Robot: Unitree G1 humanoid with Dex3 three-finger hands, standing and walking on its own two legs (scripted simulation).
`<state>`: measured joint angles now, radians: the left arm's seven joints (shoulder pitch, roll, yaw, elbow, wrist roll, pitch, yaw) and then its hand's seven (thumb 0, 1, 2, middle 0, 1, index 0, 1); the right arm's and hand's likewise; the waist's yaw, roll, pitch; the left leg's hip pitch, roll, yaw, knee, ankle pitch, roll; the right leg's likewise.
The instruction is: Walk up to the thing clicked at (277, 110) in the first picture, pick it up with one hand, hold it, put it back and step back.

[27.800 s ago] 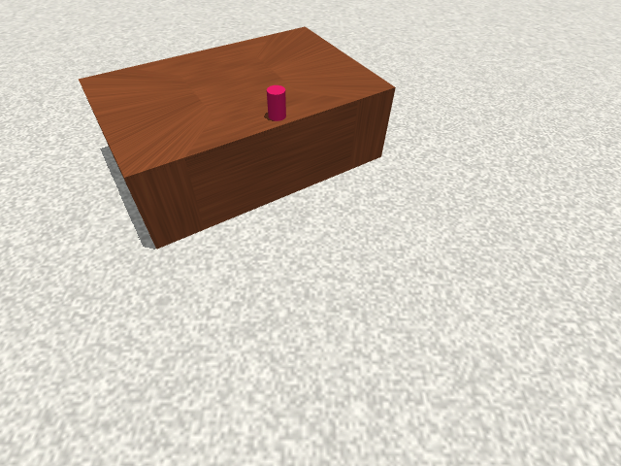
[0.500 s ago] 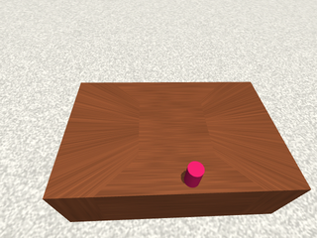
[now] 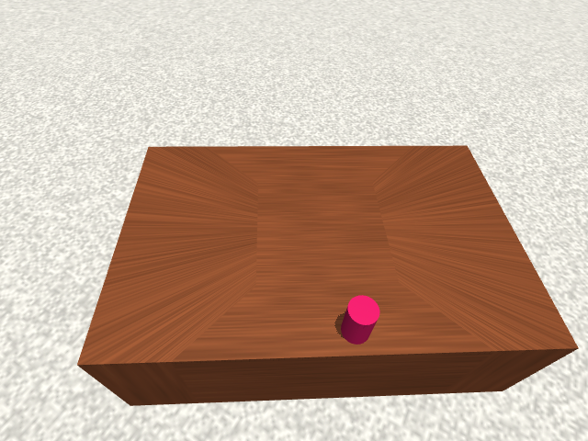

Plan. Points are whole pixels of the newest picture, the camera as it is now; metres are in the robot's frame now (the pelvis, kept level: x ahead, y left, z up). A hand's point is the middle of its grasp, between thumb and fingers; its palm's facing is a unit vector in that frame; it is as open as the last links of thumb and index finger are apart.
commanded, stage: step back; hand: right
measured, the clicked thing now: (359, 320) +0.43 -0.16 -0.34
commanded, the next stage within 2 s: none
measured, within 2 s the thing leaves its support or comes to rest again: neither
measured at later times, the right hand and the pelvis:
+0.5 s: hand out of the picture -0.02 -0.26 -0.17, palm faces -0.08 +0.91 -0.42, open 7.4 cm; pelvis -0.09 +0.02 -0.03, yaw +2 degrees
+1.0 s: hand out of the picture -0.06 -0.26 -0.17, palm faces -0.01 +0.93 -0.37, open 7.4 cm; pelvis -0.17 +0.01 -0.02, yaw -2 degrees
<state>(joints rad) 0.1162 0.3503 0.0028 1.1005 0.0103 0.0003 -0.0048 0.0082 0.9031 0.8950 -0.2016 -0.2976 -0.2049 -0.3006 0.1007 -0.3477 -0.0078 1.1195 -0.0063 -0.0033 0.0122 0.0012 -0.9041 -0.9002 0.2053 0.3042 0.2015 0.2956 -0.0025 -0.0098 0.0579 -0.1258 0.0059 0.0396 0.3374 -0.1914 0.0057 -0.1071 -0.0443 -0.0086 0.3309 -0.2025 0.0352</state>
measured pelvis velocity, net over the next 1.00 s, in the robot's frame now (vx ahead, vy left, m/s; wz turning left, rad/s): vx -0.17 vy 0.01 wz -0.04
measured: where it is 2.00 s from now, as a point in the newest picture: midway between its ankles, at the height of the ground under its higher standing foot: outside the picture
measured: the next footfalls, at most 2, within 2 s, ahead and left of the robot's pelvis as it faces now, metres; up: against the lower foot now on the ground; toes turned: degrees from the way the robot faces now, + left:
left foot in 0.44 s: -0.07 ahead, +0.13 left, +0.00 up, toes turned +0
right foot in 0.78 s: -0.11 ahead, -0.11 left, +0.00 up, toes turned +1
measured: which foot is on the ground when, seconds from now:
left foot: down 0.00-0.20, up 0.22-0.42, down 0.44-0.80, up 0.82-1.00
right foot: down 0.00-0.44, up 0.46-0.76, down 0.78-1.00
